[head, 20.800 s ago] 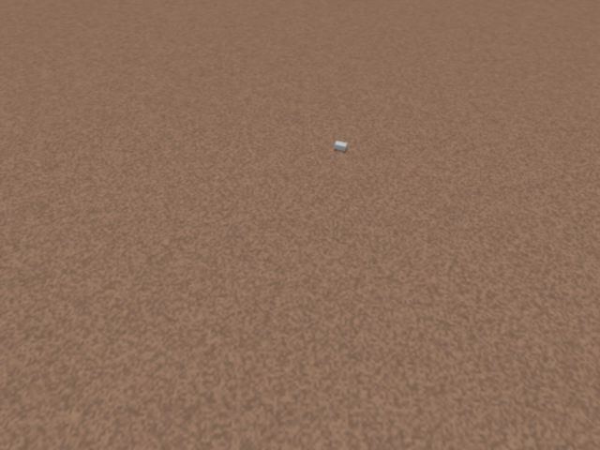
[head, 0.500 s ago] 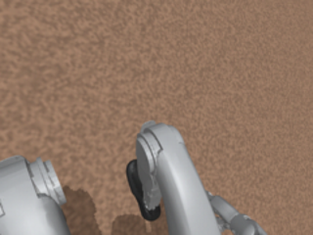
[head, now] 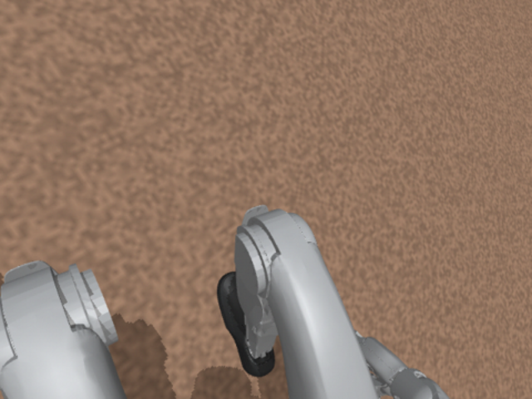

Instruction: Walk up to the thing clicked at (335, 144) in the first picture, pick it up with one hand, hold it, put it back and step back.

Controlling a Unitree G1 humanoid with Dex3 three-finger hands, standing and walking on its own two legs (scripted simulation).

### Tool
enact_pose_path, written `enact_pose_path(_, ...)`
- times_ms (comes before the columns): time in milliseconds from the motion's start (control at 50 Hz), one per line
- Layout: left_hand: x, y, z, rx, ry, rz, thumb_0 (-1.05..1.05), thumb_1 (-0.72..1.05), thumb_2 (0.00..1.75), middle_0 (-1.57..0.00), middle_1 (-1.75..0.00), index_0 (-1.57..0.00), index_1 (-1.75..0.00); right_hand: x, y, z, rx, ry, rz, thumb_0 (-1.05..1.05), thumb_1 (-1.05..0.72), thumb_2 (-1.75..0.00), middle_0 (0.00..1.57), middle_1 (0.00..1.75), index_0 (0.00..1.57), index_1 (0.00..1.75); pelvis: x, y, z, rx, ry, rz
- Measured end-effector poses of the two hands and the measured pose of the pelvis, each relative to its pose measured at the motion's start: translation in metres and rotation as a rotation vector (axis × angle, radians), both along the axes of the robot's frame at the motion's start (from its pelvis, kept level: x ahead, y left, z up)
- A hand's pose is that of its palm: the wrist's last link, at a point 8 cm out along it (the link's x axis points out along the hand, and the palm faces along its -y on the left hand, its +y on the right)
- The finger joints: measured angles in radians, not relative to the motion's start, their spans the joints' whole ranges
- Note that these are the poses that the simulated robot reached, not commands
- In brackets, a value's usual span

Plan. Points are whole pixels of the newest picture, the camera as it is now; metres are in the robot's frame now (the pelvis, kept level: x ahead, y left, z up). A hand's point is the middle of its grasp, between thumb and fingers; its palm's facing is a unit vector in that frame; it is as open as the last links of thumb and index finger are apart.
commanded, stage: settle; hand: left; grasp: from above
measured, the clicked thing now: out of the picture +0.43 +0.37 -0.28
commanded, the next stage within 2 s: lift in 0.68 s
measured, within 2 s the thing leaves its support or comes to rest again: leaves its support in 0.10 s
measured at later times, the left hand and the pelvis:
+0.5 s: hand out of the picture +0.41 +0.36 -0.15, palm faces -0.46 -0.10 -0.88, open 4.5 cm; pelvis +0.00 +0.00 +0.02, yaw +4 degrees
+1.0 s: hand out of the picture +0.40 +0.36 -0.09, palm faces -0.46 -0.11 -0.88, open 4.5 cm; pelvis -0.02 -0.01 +0.05, yaw +6 degrees
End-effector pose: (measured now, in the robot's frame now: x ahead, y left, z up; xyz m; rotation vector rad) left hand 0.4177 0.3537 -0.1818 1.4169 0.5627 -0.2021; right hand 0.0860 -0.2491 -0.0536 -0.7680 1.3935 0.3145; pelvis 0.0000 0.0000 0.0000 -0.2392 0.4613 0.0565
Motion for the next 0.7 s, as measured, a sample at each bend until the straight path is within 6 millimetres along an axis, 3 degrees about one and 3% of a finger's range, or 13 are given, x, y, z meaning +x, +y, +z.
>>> enact_pose_path(180, -0.001, 0.008, 0.018, 0.024, -0.046, -0.011, -0.11, 0.64, 0.00, -1.07, 0.00, -1.28, -0.02, 0.005, -0.006, 0.000, -0.001, -0.021, -0.042, 0.00, -0.92, -0.90, 0.20, 0.30, 0.20, 0.30, 0.002, 0.000, 0.001, 0.004, 0.021, 0.008)
enact_pose_path(300, 0.004, 0.010, 0.050, 0.046, -0.086, -0.021, -0.11, 0.64, 0.00, -1.07, 0.00, -1.28, -0.02, 0.015, -0.007, -0.001, 0.022, -0.053, -0.089, 0.00, -0.92, -0.90, 0.20, 0.30, 0.20, 0.30, 0.002, 0.000, 0.007, 0.010, 0.055, 0.022)
enact_pose_path(460, -0.001, 0.008, 0.085, 0.058, -0.015, -0.016, -0.11, 0.64, 0.00, -1.07, 0.00, -1.29, -0.01, 0.027, -0.004, -0.003, 0.071, -0.109, -0.151, 0.00, -0.92, -0.90, 0.20, 0.30, 0.20, 0.29, -0.002, -0.002, 0.021, 0.029, 0.080, 0.042)
enact_pose_path(700, -0.006, 0.006, 0.117, 0.050, -0.006, -0.053, -0.11, 0.64, 0.00, -1.07, 0.00, -1.29, -0.02, 0.011, -0.010, 0.005, 0.038, -0.101, -0.222, 0.00, -0.92, -0.90, 0.20, 0.30, 0.20, 0.30, -0.011, -0.005, 0.034, 0.046, 0.078, 0.057)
